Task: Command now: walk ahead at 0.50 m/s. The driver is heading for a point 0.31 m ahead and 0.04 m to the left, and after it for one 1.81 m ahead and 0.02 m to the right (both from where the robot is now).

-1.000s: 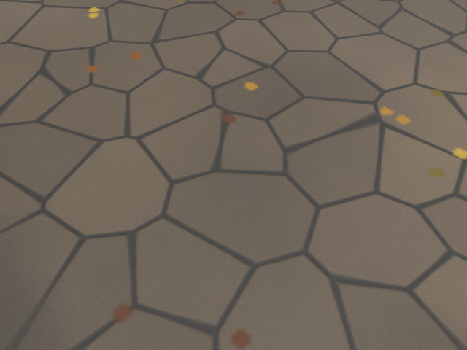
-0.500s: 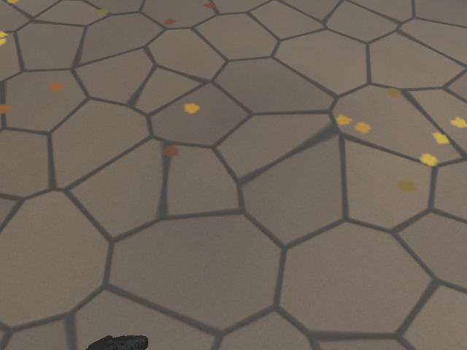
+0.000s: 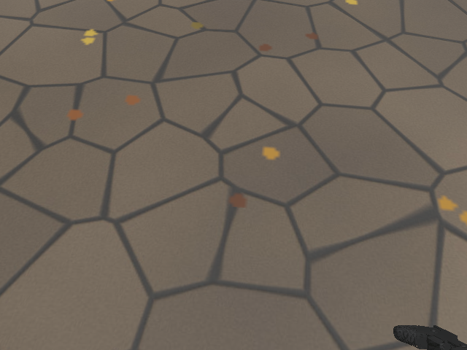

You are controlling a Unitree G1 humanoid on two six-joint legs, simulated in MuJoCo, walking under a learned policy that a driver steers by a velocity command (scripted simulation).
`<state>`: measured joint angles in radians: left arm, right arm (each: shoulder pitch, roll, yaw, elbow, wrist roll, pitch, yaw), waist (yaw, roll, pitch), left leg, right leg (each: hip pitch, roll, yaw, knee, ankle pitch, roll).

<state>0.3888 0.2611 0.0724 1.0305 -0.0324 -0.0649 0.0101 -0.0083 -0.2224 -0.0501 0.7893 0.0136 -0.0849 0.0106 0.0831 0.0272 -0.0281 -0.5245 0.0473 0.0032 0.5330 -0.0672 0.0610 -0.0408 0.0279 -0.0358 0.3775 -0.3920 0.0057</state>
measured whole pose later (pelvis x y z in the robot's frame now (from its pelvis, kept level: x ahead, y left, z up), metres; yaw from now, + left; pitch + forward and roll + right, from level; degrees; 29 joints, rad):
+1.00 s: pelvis +0.25 +0.00 +0.01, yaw +0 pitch -1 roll +0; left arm 0.09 0.21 0.05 1.03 0.00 0.01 0.03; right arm 0.25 -0.19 -0.05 1.08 0.00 -0.01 -0.04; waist -0.01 -0.01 0.04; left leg -0.15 0.02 0.01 0.53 -0.37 -0.01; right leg -0.32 0.02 -0.01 0.52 -0.19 -0.02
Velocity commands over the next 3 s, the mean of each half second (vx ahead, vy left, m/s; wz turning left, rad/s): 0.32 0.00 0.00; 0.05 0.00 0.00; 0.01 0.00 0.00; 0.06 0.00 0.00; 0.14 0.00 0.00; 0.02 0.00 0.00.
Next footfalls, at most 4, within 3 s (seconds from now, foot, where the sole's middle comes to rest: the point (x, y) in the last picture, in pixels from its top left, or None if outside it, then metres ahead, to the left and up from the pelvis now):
0.48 right None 0.34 -0.11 -0.76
0.66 left None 0.23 0.12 -0.76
2.42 left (208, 336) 0.52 0.13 -0.76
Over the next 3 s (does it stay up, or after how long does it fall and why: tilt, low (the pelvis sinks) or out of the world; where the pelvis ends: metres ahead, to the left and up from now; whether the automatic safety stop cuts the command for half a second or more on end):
stays up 0.40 -0.01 0.00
